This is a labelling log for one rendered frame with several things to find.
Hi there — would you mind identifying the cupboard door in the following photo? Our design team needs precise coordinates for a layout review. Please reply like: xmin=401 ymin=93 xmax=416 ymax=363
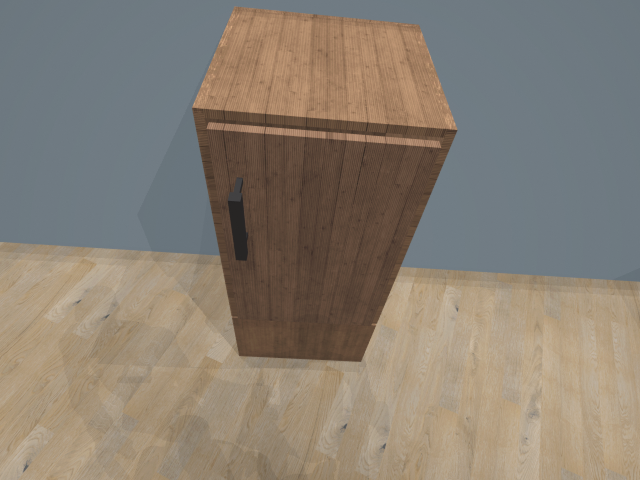
xmin=206 ymin=122 xmax=441 ymax=326

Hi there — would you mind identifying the handle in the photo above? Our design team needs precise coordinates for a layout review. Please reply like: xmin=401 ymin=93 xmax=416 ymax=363
xmin=228 ymin=177 xmax=248 ymax=261

